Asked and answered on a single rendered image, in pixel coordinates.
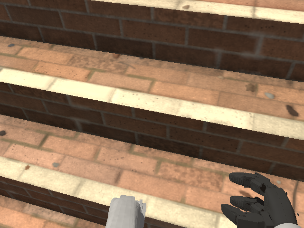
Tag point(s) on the robot left thigh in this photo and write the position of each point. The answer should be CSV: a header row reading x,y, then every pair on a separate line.
x,y
126,212

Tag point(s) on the robot right hand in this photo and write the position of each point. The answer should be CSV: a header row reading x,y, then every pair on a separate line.
x,y
275,209

